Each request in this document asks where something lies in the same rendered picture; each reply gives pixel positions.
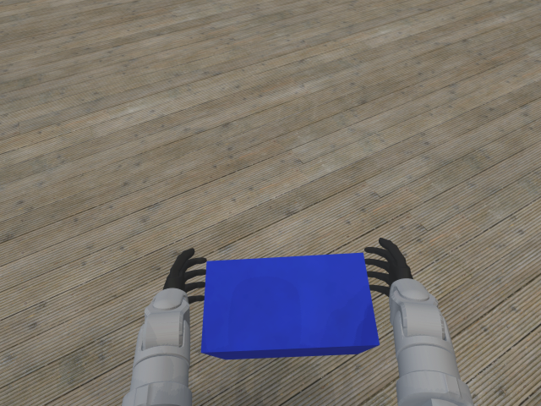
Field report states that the left robot hand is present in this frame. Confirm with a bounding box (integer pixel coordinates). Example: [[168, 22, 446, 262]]
[[163, 248, 207, 304]]

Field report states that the robot right forearm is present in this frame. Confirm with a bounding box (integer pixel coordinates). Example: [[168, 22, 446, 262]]
[[389, 278, 474, 406]]

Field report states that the carton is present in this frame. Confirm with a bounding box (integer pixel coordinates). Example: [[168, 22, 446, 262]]
[[201, 253, 380, 359]]

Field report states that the robot left forearm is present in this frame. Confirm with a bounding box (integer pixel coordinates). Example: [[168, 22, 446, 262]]
[[122, 288, 192, 406]]

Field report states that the right robot hand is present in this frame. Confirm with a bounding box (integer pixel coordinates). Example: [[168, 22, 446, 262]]
[[364, 238, 413, 297]]

